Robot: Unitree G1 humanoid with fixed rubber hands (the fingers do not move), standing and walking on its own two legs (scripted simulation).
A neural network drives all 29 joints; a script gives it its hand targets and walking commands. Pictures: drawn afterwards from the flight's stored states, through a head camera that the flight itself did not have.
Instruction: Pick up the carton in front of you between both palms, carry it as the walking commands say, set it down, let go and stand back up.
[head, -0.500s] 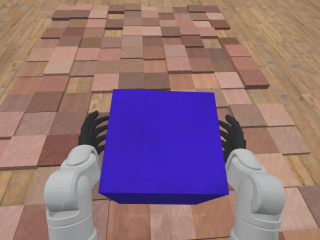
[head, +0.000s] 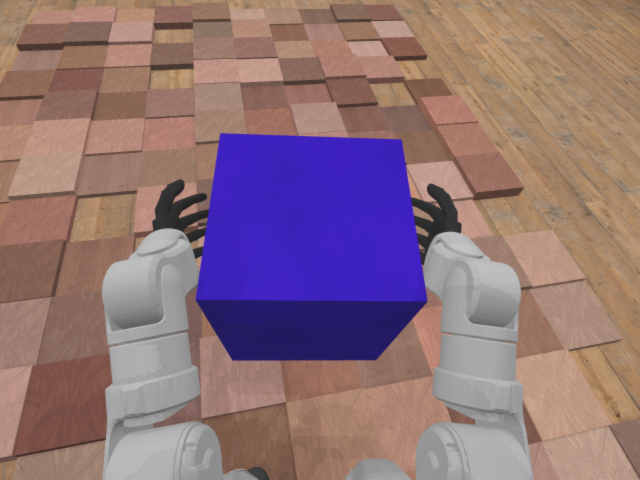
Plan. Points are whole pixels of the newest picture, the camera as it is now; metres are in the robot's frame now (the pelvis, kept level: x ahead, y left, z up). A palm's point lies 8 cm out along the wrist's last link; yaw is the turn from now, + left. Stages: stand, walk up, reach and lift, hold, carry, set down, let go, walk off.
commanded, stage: carry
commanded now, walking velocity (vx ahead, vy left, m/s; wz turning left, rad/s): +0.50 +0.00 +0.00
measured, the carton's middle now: (308, 261) +0.36 -0.01 +0.04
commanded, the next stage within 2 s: none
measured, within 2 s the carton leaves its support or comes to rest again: neither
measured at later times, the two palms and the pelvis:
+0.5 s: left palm (182, 97) +0.59 +0.16 +0.13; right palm (384, 95) +0.61 -0.14 +0.13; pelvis +0.33 -0.01 +0.04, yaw +2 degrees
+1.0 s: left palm out of the picture +0.97 +0.18 +0.14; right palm out of the picture +0.97 -0.12 +0.15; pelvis +0.66 +0.02 +0.04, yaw +1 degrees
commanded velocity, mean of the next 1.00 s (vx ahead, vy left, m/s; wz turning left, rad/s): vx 0.50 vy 0.00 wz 0.00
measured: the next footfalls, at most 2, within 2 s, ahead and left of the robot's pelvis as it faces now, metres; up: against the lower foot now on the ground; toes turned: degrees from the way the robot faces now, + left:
right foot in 0.24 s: +0.29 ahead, -0.11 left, +0.01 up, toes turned -8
left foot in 0.60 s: +0.59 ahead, +0.11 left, +0.02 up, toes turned +10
